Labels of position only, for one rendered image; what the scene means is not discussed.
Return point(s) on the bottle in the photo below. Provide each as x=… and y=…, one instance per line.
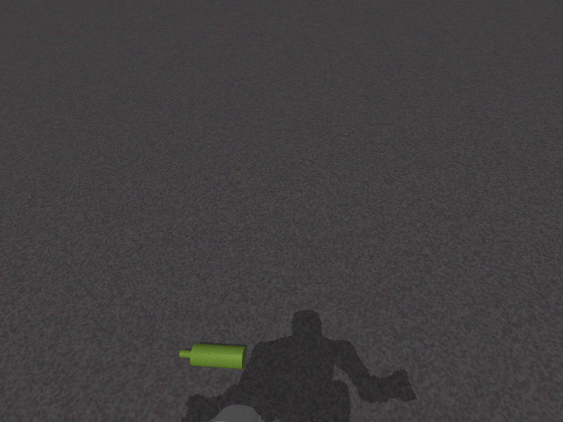
x=207, y=355

